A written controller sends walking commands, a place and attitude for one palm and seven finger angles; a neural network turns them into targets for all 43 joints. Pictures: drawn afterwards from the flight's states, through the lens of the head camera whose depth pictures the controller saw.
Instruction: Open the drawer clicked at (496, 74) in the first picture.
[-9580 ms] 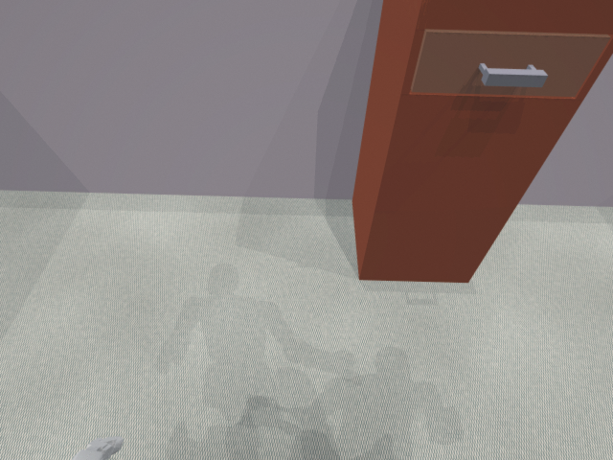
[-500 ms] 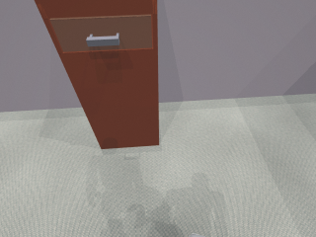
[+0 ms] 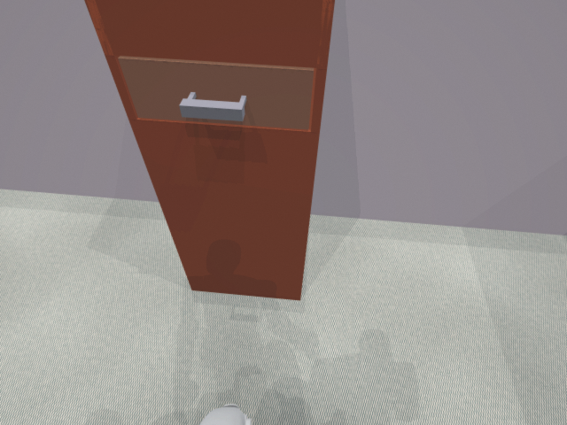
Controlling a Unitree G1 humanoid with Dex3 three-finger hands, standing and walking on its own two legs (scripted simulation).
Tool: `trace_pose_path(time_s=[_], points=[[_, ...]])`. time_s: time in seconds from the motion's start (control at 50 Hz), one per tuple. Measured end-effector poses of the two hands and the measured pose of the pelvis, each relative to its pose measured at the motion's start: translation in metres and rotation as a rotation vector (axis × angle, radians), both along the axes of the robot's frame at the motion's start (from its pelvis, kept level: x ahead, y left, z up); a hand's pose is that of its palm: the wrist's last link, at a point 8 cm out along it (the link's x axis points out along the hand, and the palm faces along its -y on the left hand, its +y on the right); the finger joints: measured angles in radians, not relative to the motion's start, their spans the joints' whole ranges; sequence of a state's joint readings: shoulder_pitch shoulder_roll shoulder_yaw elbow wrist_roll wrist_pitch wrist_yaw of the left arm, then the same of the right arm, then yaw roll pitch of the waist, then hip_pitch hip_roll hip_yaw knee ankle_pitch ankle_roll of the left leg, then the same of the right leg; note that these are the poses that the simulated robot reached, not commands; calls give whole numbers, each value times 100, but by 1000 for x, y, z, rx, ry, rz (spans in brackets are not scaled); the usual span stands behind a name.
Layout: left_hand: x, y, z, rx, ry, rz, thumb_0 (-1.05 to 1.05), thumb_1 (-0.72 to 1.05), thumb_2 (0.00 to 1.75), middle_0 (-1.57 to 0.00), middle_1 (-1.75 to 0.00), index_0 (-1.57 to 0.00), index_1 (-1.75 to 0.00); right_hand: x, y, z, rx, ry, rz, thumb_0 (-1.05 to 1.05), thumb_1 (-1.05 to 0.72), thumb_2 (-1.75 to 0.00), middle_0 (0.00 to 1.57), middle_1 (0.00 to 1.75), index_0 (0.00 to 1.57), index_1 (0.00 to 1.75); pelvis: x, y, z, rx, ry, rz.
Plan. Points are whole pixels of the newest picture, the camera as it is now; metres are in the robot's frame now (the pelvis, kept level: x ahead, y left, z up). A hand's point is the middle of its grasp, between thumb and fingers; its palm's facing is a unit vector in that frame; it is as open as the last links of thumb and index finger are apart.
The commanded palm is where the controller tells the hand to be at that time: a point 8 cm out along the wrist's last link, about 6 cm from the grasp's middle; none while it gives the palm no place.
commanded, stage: take the last steps up to it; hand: left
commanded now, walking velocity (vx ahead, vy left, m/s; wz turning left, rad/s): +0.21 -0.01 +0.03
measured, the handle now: (215, 103) +0.67 +0.22 +0.10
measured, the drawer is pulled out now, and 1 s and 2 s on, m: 0.00 0.00 0.00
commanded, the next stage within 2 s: come to a stop and stand still in 0.14 s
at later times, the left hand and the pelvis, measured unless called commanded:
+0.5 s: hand (196, 395) +0.19 +0.17 -0.17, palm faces +0.02 -0.97 -0.25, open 7.3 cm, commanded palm none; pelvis +0.13 -0.01 -0.01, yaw -1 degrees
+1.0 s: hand out of the picture +0.11 +0.23 -0.18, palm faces +0.09 -0.97 -0.21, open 7.4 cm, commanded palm none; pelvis +0.07 +0.03 +0.00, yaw +1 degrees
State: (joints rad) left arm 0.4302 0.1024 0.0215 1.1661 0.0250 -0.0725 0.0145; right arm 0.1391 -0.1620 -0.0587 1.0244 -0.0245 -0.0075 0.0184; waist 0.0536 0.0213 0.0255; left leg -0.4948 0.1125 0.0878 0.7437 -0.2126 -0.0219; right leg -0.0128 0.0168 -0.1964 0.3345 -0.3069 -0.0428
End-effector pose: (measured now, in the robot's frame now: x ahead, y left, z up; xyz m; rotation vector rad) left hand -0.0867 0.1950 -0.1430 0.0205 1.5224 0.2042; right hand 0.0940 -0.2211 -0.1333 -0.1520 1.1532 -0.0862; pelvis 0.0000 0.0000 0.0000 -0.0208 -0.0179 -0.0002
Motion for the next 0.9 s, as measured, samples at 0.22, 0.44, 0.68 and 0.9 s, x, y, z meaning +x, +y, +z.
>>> trace_pose_path(time_s=[0.22,0.44,0.68,0.9], points=[[80,36,-11,-6,51,-24,1,91,90,-20,-30,-20,-30,68,33,-4,-21,-56,-67,-3,-94,-90,20,30,20,30,73,29,-8,28,-17,-25],[252,41,0,117,-258,-122,1,92,90,-19,-30,-20,-30,39,-2,-22,-16,177,-104,-2,-93,-90,20,30,20,30,121,-1,-8,69,-16,-11],[284,18,15,137,-293,-143,0,91,90,-20,-30,-21,-30,34,-16,-29,17,278,-108,0,-91,-90,20,30,20,30,115,-14,-3,61,21,11],[223,69,-12,104,-238,-92,1,91,90,-20,-30,-21,-30,29,2,-11,-78,139,-74,0,-91,-90,20,30,19,30,77,21,-12,34,11,7]])
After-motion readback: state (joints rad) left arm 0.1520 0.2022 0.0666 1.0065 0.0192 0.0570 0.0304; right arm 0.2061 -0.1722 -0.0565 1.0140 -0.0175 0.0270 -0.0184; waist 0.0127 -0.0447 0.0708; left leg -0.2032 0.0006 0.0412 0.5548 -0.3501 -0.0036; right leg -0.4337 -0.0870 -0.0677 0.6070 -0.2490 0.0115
